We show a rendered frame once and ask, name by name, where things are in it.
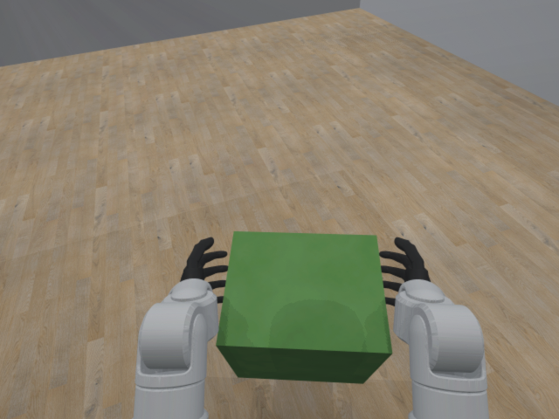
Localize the left robot forearm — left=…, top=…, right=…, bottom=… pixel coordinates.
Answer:
left=132, top=278, right=219, bottom=419

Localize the right robot forearm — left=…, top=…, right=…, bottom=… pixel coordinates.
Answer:
left=393, top=279, right=489, bottom=419

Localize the robot left hand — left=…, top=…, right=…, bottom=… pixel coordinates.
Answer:
left=180, top=237, right=228, bottom=303

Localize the robot right hand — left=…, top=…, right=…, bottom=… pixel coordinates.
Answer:
left=379, top=237, right=431, bottom=306

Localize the carton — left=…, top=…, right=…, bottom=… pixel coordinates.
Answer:
left=216, top=231, right=392, bottom=384

